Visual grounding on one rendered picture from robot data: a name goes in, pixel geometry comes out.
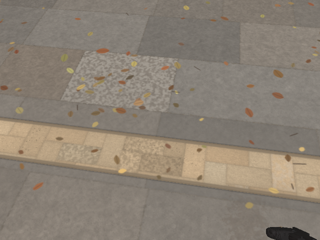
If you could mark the right robot hand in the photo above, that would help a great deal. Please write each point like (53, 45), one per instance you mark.
(284, 233)

